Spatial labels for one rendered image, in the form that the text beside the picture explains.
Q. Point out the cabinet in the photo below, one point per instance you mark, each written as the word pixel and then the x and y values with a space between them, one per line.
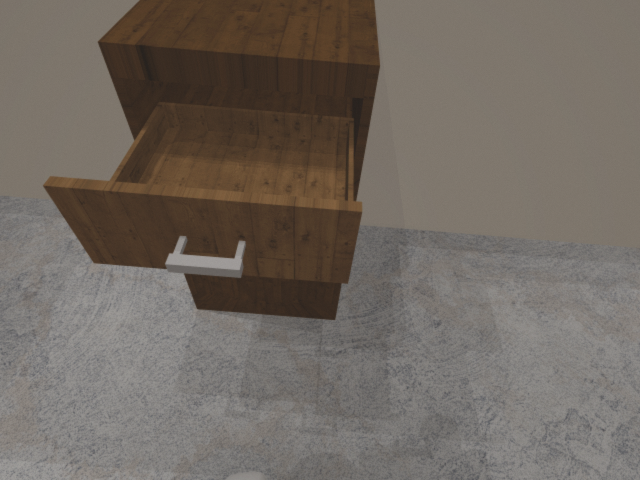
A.
pixel 317 57

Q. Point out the handle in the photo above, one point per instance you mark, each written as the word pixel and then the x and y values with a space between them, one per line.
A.
pixel 205 265

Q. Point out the drawer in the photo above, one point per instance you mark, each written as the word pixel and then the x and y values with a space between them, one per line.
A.
pixel 282 182

